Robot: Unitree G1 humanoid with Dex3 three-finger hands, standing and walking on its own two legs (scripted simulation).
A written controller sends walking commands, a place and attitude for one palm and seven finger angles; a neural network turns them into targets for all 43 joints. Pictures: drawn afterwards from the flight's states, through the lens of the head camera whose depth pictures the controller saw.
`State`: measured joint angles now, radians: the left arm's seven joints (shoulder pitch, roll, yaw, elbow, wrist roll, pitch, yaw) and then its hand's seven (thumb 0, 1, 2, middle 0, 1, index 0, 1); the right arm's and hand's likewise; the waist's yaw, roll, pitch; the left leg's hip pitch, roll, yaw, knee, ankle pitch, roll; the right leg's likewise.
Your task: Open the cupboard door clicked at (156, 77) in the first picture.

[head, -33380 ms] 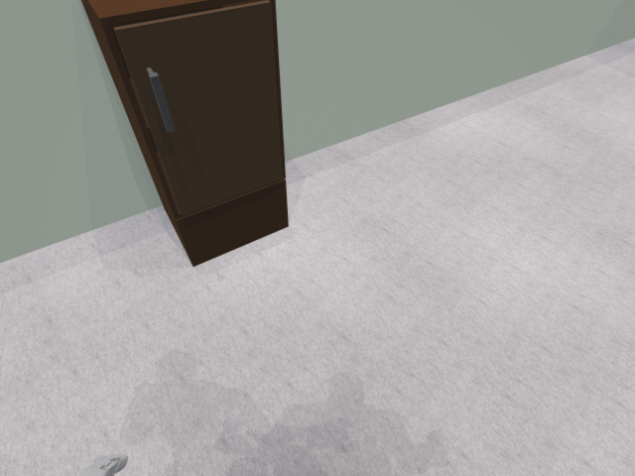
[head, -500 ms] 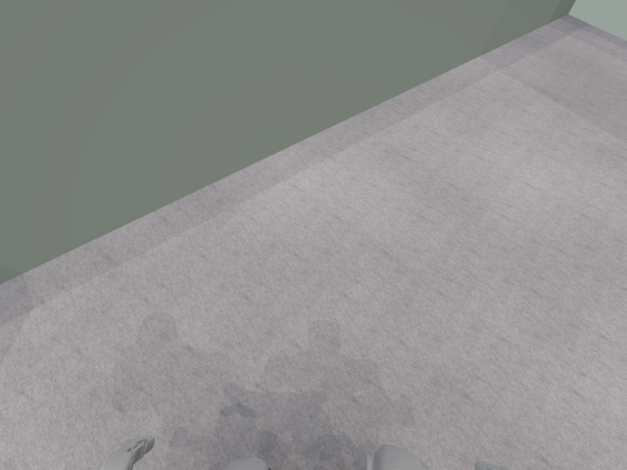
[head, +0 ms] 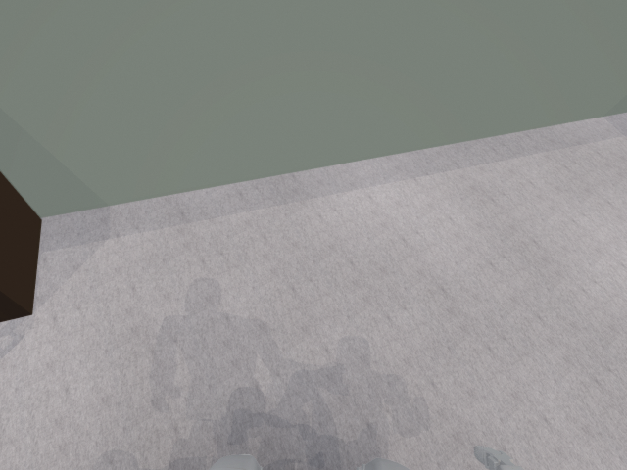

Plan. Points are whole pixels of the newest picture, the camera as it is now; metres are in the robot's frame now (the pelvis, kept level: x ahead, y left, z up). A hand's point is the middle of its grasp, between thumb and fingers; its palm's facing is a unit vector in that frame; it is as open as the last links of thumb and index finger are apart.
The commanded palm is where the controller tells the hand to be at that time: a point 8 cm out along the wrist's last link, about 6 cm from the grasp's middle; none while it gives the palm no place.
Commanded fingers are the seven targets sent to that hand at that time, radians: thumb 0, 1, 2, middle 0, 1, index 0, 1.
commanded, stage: turn to face it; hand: left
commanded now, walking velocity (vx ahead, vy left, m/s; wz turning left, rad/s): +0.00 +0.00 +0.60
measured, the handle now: out of the picture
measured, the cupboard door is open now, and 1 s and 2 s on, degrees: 43 43 43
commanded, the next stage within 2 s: take the last steps up to it in 1.74 s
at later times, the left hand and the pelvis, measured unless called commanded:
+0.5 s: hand out of the picture +0.02 +0.16 -0.14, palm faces +0.29 -0.92 -0.26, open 7.4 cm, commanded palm none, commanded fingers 0.00 0.90 0.90 -0.20 -0.30 -0.20 -0.30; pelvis +0.01 -0.05 +0.02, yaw +17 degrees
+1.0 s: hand out of the picture +0.00 +0.20 -0.14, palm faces +0.55 -0.78 -0.29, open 7.4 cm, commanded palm none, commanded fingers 0.00 0.90 0.90 -0.20 -0.30 -0.20 -0.30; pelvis +0.02 -0.05 +0.01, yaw +34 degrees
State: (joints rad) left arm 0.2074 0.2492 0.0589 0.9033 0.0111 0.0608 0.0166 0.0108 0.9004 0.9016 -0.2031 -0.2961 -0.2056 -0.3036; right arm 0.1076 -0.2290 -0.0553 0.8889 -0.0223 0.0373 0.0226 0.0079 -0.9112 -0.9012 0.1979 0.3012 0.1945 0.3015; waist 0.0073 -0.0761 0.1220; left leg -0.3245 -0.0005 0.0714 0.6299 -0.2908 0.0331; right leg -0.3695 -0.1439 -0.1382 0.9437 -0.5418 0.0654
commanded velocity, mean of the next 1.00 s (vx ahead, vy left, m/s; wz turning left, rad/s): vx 0.00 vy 0.00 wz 0.60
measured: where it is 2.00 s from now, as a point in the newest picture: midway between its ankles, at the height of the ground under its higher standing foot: outside the picture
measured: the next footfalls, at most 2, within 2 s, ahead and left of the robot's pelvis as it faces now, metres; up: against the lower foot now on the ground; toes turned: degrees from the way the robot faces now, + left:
right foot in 0.28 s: +0.06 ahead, -0.16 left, +0.00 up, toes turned +6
left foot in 0.64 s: +0.02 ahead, +0.09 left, +0.00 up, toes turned +27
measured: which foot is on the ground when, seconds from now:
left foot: down 0.00-0.28, up 0.30-0.62, down 0.64-1.00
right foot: up 0.00-0.26, down 0.28-0.64, up 0.66-1.00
